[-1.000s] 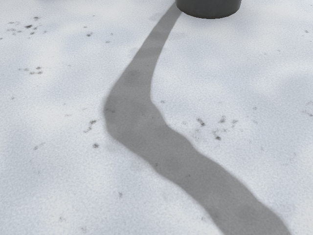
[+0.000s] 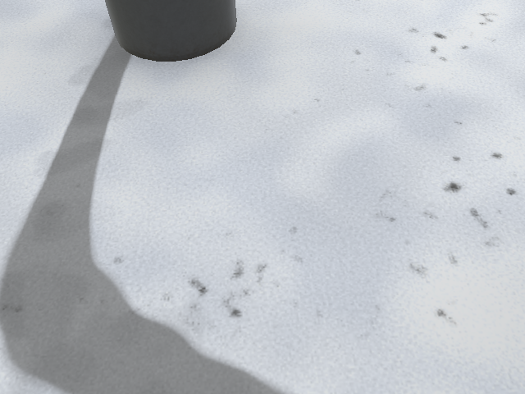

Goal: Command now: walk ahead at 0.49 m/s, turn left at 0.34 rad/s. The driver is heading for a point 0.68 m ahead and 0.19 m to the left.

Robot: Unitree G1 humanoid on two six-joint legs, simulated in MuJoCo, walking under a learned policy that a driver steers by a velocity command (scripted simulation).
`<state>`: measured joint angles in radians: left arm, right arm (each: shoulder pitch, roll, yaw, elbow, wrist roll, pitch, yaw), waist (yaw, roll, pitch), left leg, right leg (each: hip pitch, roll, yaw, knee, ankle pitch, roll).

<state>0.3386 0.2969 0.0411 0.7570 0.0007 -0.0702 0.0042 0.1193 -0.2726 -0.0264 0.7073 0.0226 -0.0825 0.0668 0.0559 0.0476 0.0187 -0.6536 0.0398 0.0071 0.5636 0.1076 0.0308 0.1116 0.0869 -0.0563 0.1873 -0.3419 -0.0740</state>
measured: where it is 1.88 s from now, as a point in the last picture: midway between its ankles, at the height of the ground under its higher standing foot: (243, 308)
